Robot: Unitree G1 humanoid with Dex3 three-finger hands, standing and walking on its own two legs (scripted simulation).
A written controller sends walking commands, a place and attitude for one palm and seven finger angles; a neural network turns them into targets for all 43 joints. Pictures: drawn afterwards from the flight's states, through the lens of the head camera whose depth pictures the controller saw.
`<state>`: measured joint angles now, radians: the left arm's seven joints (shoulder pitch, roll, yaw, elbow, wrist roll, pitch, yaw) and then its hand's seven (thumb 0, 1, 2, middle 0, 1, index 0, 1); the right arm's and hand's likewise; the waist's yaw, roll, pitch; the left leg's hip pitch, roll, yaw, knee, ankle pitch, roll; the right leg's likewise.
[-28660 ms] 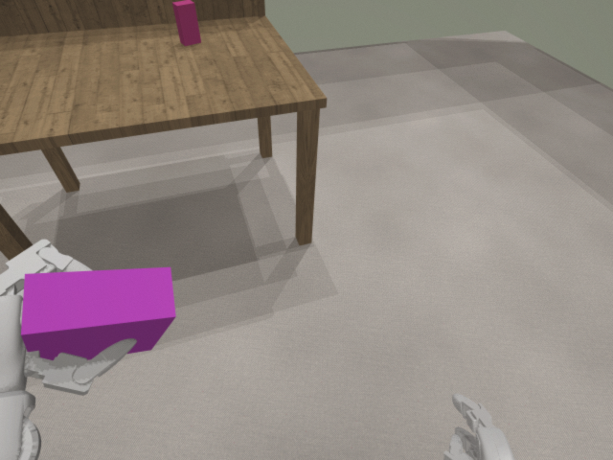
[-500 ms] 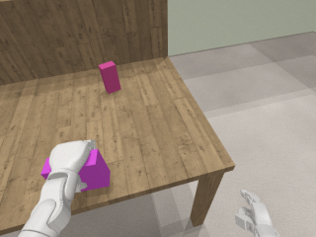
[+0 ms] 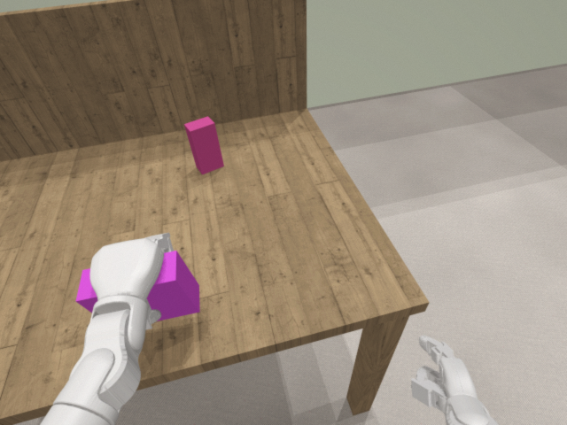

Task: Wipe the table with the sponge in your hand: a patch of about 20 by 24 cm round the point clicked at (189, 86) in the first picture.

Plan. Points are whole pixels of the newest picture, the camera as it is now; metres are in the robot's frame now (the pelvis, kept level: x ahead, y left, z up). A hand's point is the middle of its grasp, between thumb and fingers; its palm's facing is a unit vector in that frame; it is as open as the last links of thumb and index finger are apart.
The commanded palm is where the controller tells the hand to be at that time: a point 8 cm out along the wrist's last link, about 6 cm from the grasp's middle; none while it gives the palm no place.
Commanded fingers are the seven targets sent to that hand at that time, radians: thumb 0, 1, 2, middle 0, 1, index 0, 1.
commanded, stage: lower the sponge onto the table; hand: left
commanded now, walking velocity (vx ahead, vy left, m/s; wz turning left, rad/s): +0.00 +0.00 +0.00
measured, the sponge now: (149, 297) +0.27 +0.27 +0.02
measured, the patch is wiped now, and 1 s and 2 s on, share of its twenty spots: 0.00 0.00 0.00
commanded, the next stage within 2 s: wipe forward along the first lane in 1.88 s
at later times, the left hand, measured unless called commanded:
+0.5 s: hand (127, 283) +0.27 +0.29 +0.06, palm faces +0.04 -0.05 -1.00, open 9.2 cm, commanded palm +0.24 +0.27 +0.11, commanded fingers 0.00 0.10 1.30 -1.20 -1.60 -1.20 -1.60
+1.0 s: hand (139, 299) +0.26 +0.28 +0.02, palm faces -0.07 -0.10 -0.99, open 9.2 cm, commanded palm +0.24 +0.27 +0.08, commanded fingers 0.00 0.10 1.30 -1.20 -1.60 -1.20 -1.60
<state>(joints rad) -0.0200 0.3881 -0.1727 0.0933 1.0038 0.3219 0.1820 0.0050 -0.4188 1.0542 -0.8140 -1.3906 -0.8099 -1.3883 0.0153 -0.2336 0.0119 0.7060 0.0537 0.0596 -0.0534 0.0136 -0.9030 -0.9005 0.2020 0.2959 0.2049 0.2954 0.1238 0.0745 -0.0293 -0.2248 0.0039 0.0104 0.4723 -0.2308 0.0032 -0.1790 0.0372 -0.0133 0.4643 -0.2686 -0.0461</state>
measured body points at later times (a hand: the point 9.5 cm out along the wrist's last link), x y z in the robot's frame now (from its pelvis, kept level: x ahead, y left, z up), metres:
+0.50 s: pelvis +0.00 -0.01 +0.00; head -0.01 -0.04 +0.45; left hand +0.26 +0.29 +0.11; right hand +0.23 -0.22 -0.09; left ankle +0.01 +0.12 -0.74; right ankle -0.01 -0.09 -0.74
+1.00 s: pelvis +0.00 +0.00 +0.00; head -0.01 -0.04 +0.45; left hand +0.26 +0.28 +0.08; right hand +0.22 -0.22 -0.10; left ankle +0.01 +0.12 -0.74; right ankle -0.01 -0.10 -0.74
